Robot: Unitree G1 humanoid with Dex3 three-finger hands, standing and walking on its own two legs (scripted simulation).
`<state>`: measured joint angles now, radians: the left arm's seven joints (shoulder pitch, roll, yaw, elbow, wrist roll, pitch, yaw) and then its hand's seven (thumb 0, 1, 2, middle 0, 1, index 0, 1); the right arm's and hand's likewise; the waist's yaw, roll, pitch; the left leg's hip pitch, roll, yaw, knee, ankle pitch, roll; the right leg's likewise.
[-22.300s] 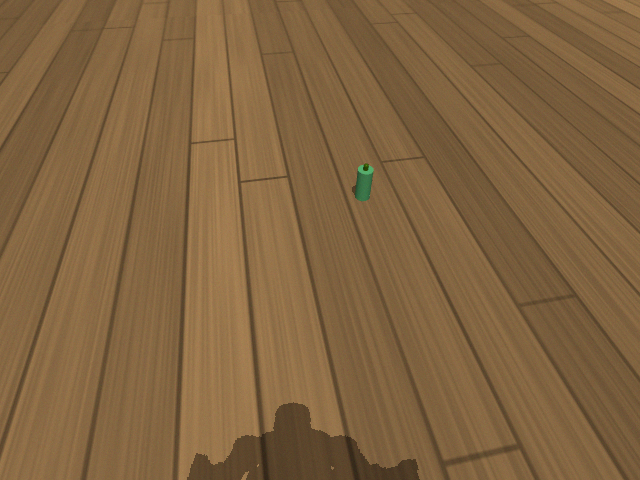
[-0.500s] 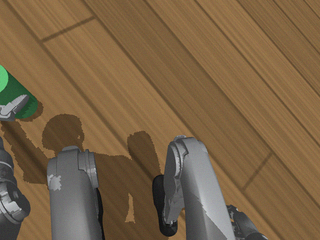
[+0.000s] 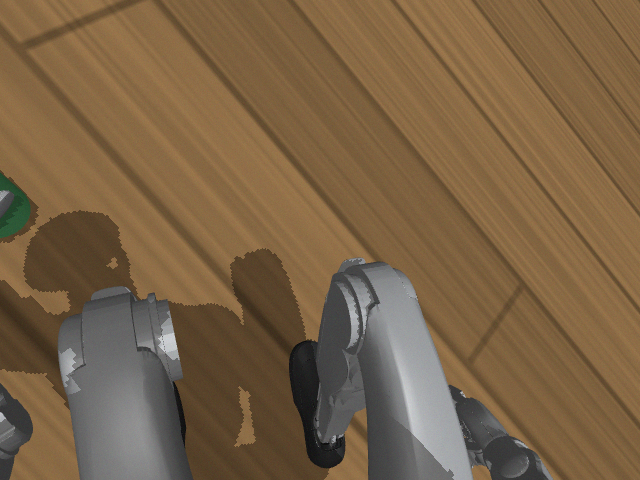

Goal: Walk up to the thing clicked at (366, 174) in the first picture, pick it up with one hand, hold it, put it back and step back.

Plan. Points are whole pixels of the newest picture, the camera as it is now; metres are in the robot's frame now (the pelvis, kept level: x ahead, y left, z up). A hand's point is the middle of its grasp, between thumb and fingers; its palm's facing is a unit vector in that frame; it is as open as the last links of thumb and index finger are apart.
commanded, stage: lower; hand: left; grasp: from the side
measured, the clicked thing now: out of the picture +0.43 +0.33 -0.10
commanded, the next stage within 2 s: loosen in 1.48 s
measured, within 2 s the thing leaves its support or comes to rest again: rests again in 1.30 s
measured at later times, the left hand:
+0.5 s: hand out of the picture +0.44 +0.34 -0.15, palm faces +0.46 -0.89 +0.00, open 10.3 cm
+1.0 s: hand out of the picture +0.44 +0.33 -0.18, palm faces +0.45 -0.89 -0.01, open 10.3 cm
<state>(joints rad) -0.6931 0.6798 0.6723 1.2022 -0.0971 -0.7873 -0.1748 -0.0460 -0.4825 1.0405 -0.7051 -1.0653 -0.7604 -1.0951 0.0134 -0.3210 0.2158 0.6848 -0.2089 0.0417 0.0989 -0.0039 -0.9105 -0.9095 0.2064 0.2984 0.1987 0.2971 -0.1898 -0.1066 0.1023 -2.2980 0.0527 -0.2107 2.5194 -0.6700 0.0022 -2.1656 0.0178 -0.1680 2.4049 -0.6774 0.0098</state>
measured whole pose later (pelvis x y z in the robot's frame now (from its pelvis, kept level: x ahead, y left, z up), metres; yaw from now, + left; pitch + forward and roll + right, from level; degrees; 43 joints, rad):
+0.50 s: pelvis +0.00 +0.00 -0.02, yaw -3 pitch +19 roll -13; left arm -0.69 0.81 0.73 1.34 -0.10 -0.90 -0.15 -0.05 -0.49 1.04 -0.72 -1.05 -0.77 -1.08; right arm -0.06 -0.35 0.35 0.63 -0.27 0.04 0.11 0.00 -0.91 -0.91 0.21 0.30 0.20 0.30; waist -0.24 -0.20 0.22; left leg -2.28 0.06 -0.28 2.60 -0.68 0.00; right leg -2.14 0.04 -0.22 2.43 -0.66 0.02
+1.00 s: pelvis -0.01 +0.01 -0.02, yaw -5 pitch +15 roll -16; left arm -0.68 0.89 0.70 1.42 -0.09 -0.96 -0.09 -0.05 -0.48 1.04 -0.71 -1.05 -0.77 -1.08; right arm -0.12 -0.37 0.45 0.58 -0.32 0.04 0.11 -0.01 -0.91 -0.90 0.21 0.30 0.20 0.30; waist -0.24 -0.25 0.28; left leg -2.26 0.06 -0.33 2.64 -0.69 0.01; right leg -2.08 0.06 -0.25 2.43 -0.65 0.05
